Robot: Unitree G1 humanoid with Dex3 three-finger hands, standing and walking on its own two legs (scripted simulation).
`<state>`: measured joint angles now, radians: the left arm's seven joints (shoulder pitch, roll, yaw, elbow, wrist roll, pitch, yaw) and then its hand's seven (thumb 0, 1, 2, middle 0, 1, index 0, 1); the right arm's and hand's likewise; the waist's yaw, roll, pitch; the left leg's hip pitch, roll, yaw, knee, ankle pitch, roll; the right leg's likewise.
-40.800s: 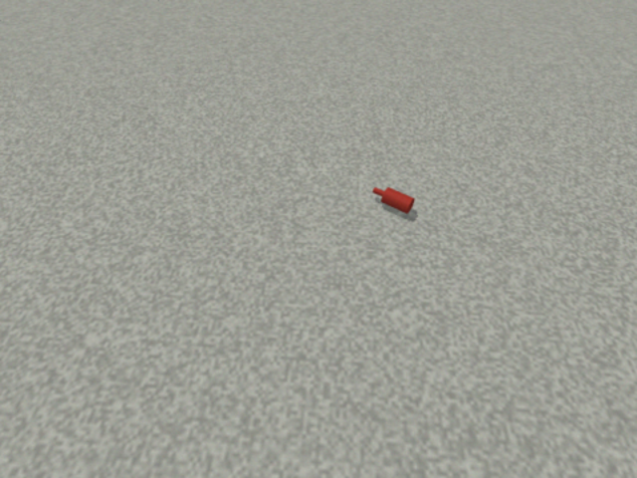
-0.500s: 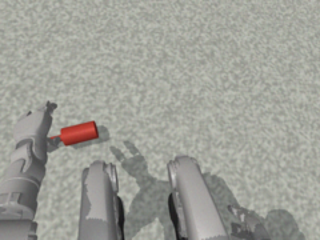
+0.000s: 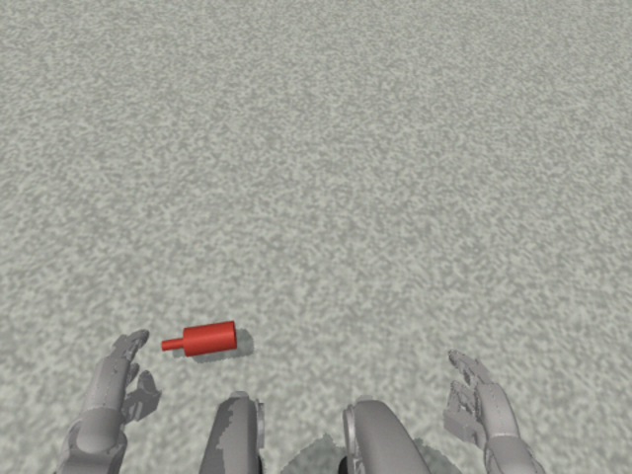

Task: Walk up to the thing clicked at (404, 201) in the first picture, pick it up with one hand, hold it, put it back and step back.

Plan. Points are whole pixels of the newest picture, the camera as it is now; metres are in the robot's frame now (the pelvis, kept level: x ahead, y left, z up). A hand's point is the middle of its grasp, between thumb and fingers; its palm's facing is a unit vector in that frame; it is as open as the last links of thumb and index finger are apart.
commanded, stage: home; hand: left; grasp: from above
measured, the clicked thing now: (199, 340) +0.47 +0.26 -0.58
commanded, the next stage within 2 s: none
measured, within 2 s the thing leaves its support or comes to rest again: neither
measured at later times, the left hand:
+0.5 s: hand (116, 402) +0.21 +0.19 +0.06, palm faces +0.10 -0.97 -0.21, open 7.4 cm
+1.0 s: hand (118, 419) +0.20 +0.19 +0.05, palm faces +0.09 -0.97 -0.21, open 7.4 cm
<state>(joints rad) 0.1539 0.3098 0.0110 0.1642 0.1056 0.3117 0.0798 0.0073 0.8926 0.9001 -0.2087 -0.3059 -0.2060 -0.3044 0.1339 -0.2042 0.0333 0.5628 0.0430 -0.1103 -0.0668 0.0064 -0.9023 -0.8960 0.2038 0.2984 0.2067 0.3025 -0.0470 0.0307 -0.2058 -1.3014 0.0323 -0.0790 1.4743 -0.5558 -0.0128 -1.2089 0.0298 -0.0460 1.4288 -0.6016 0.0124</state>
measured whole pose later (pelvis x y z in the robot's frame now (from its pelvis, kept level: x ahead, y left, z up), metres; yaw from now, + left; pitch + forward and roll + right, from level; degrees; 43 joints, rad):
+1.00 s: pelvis +0.04 +0.00 +0.10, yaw +2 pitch +9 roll -3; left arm 0.50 0.23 0.04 -0.12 -0.05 0.45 0.02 0.01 0.91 0.90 -0.20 -0.30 -0.20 -0.30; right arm 0.30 -0.21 0.04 0.54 0.01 -0.24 -0.18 0.01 -0.90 -0.90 0.21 0.30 0.21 0.30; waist -0.04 0.04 -0.16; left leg -0.71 0.02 -0.06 1.01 -0.45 -0.01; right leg -0.61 0.02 -0.03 0.94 -0.48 0.01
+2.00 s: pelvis +0.05 +0.00 +0.10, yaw +2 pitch +10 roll -3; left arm 0.51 0.24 0.03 -0.15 -0.05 0.46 0.02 0.01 0.91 0.90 -0.20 -0.30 -0.20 -0.30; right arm 0.30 -0.22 0.03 0.53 0.01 -0.23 -0.18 0.01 -0.90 -0.90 0.21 0.30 0.21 0.30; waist -0.04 0.04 -0.17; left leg -0.71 0.03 -0.06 1.02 -0.47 0.00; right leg -0.62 0.02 -0.03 0.95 -0.50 0.02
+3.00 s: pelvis +0.04 +0.01 +0.15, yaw +1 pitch -3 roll +0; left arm 0.24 0.28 0.05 0.94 0.04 0.03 0.04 0.01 0.91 0.90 -0.20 -0.30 -0.20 -0.30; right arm 0.18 -0.27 -0.04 0.99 -0.04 0.00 -0.02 0.01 -0.90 -0.90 0.20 0.30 0.21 0.30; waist 0.02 0.00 0.04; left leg -0.25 -0.01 0.00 0.58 -0.27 0.02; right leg -0.19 -0.03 0.02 0.56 -0.31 0.03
